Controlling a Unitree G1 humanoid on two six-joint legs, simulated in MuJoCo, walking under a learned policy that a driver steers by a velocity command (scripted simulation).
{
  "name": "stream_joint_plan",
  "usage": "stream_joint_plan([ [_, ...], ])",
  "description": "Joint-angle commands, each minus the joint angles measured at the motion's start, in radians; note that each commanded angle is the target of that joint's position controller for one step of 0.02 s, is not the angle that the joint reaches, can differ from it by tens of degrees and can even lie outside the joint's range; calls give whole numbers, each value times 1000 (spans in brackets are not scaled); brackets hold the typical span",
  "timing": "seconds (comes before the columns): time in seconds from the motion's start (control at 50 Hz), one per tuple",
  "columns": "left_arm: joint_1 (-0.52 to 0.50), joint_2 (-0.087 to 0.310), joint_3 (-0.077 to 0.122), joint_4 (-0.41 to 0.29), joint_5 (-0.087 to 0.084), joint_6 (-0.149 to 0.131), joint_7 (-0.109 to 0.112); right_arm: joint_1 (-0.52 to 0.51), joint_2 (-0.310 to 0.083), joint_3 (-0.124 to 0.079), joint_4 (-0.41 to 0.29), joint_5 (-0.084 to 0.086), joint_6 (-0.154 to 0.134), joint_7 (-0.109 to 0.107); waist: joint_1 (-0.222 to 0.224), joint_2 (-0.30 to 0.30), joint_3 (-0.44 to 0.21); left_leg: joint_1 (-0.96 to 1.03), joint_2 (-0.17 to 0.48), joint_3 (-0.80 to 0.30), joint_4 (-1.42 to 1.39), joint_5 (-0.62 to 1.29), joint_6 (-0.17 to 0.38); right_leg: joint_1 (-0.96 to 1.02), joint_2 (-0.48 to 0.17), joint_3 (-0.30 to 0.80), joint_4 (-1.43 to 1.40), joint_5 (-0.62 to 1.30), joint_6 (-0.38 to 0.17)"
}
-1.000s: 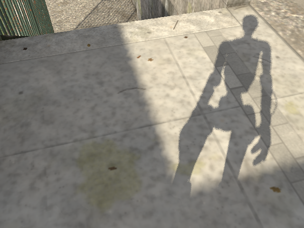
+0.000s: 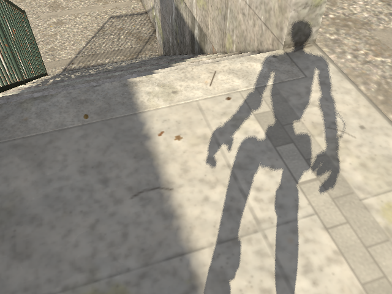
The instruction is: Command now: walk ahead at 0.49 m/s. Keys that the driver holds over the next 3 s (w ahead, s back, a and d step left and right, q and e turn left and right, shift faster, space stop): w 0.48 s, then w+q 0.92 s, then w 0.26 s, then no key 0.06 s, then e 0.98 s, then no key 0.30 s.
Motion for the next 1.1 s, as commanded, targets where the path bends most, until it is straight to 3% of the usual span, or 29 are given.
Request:
stream_joint_plan([
  [0.02, 34, 43, 12, -42, 12, 5, 7, -40, -134, -22, -56, 2, -17, -20, 47, 74, 54, -97, 284, -216, -204, 66, 172, -28, -43, 4, -145, 155, 27],
  [0.1, -126, 29, 6, -83, 4, -6, -5, 39, -160, -26, -39, 17, -4, -34, -11, 78, 54, -14, 266, -164, -186, 82, 126, 3, 2, -35, -427, 305, 36],
  [0.2, -251, 42, 2, -132, -10, -15, -35, 114, -169, -31, -5, 26, 17, -36, -50, 94, 81, 144, 325, -180, -115, 58, 112, 1, 32, -43, -577, 224, 18],
  [0.24, -232, 63, 9, -139, -10, -24, -46, 106, -181, -37, -3, 27, 27, -38, -25, 107, 69, 189, 351, -194, -62, 103, 97, 52, 47, -50, -618, 145, -11],
  [0.26, -183, 80, 17, -130, -9, -28, -48, 87, -189, -40, -6, 26, 33, -39, 9, 118, 44, 192, 347, -187, -7, 206, 85, 132, 69, -70, -638, 116, -27],
  [0.28, -69, 112, 37, -96, -7, -31, -45, 66, -182, -36, -13, 23, 38, -39, 71, 113, -20, 177, 307, -151, 127, 372, 63, 287, 103, -97, -661, 106, -50],
  [0.3, 129, 176, 65, -42, -4, -33, -38, 55, -146, -21, -29, 11, 39, -39, 148, 75, -152, 59, 245, -97, 375, 389, 30, 563, 51, -37, -638, 131, -97],
  [0.32, 282, 287, 93, -14, 14, -26, -34, 143, -45, 10, -49, 5, 20, -32, 150, -140, -312, -349, 97, -8, 786, 73, -49, 984, -204, 360, -665, 40, -239],
  [0.34, 313, 237, 78, -4, 10, -22, -38, 156, -42, 15, -38, 17, -6, -27, 149, -232, -384, -532, 38, -137, 978, -420, -51, 1064, -286, 676, -821, -55, -290],
  [0.36, 234, 170, 55, -16, 6, -25, -39, 77, -147, -12, -58, 44, -22, -22, 135, -156, -255, -620, 104, -188, 1061, -375, -27, 954, -257, 571, -836, -82, -240],
  [0.38, 133, 132, 41, -42, 5, -22, -39, 5, -163, -16, -82, 50, -26, -24, 105, -91, -158, -615, 161, -155, 1039, -280, -15, 805, -221, 419, -853, -15, -206],
  [0.4, 59, 101, 31, -53, 9, -22, -45, -34, -151, -20, -87, 36, -21, -30, 75, -22, -88, -573, 198, -138, 977, -201, -19, 665, -175, 314, -894, 61, -191],
  [0.44, 17, 65, 21, -47, 18, -26, -54, -7, -113, -25, -80, 22, 8, -36, 21, -46, -42, -462, 239, -137, 882, -120, -29, 519, -109, 192, -958, 135, -169],
  [0.5, 68, 98, 31, -11, 20, -32, -45, -11, -87, -27, -82, 21, 32, -40, 4, -28, -9, -489, 240, -124, 813, -39, -52, 492, -92, 92, -996, 277, -185],
  [0.64, 138, 122, 36, 31, 24, -25, -10, -225, -68, -28, -153, 26, 32, -23, 64, -18, 50, -551, 193, -130, 472, 245, -52, 563, -85, -78, -1039, 284, -132],
  [0.76, 199, 133, 42, 71, 11, 0, 3, -363, -51, -18, -235, 27, 30, 13, 105, -1, 101, -613, 176, -75, 343, 162, -18, 764, -151, -153, -970, 374, -111],
  [0.78, 192, 140, 45, 70, 9, 8, 5, -370, -53, -18, -249, 27, 30, 21, 99, -6, 100, -603, 167, -54, 335, 115, -8, 786, -159, -165, -937, 442, -103],
  [0.82, 157, 171, 53, 53, 7, 20, 13, -335, -78, -31, -264, 27, 30, 31, 61, -39, 52, -479, 113, 17, 332, 10, 23, 794, -158, -202, -819, 761, -81],
  [0.84, 144, 185, 57, 44, 8, 28, 18, -266, -103, -46, -257, 27, 33, 32, 20, -62, -1, -368, 72, 50, 339, -33, 42, 786, -152, -219, -706, 930, -68],
  [0.86, 120, 191, 57, 33, 7, 36, 22, -120, -146, -72, -223, 30, 34, 30, -60, -54, -79, -170, 27, 64, 289, -3, 72, 733, -120, -245, -512, 991, -44],
  [0.88, 119, 186, 51, 11, 10, 32, 25, 51, -227, -109, -186, 29, 39, 13, -134, 11, -173, 138, 89, -84, 251, 26, 125, 516, -75, -248, -234, 780, -5],
  [0.9, 215, 38, 5, -33, 39, 0, 0, 107, -337, -131, -181, 30, 42, 0, -50, 276, -283, 529, 361, -617, 204, -61, 308, 47, 122, -203, 164, -104, 61],
  [0.92, 159, 81, 7, -48, 6, -50, -17, 130, -282, -111, -194, 24, 37, -4, -80, 235, -409, 621, 448, -920, 31, -123, 366, -101, 182, 21, 327, -359, 49],
  [0.94, 53, 136, 24, -84, -29, -76, -25, 97, -222, -97, -195, 15, 32, -8, -97, 186, -279, 548, 403, -763, 24, -71, 298, -191, 117, 60, 321, -285, 18],
  [0.96, 8, 134, 21, -100, -26, -84, -21, 22, -182, -85, -213, 20, 28, -8, -60, 91, -186, 390, 359, -617, 23, 6, 256, -167, 69, 47, 234, -194, 5],
  [0.98, -9, 132, 28, -98, -3, -80, -12, -55, -150, -75, -235, 20, 27, -5, -13, 20, -115, 222, 319, -521, 4, 103, 229, -100, 37, 34, 144, -151, 12],
  [1.0, 7, 141, 39, -101, 11, -65, -7, -96, -125, -65, -252, 12, 26, -7, 27, 28, -93, 115, 291, -464, -22, 164, 219, -20, 13, 38, 86, -126, 19],
  [1.04, 30, 118, 42, -115, 22, -37, -5, -109, -139, -67, -264, 16, 27, -13, 60, 49, -62, 3, 263, -421, -61, 211, 224, 38, 4, 25, -6, -111, 46],
  [1.1, -53, 92, 36, -154, 32, -19, 3, -62, -187, -80, -262, 20, 26, -34, 45, 68, -22, -80, 226, -347, -81, 258, 210, 31, 26, -7, -191, 20, 88],
])
Next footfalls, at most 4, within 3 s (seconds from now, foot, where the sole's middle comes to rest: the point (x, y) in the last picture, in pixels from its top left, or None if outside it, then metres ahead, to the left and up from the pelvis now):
0.30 right None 0.34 -0.17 -0.78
0.88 left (174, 262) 0.63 0.08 -0.78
1.36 right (197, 187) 0.96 -0.01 -0.78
1.84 left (113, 177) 1.02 0.34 -0.78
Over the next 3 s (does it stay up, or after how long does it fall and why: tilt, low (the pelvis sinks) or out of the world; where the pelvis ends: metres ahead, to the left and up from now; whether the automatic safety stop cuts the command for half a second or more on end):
stays up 1.06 0.24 0.00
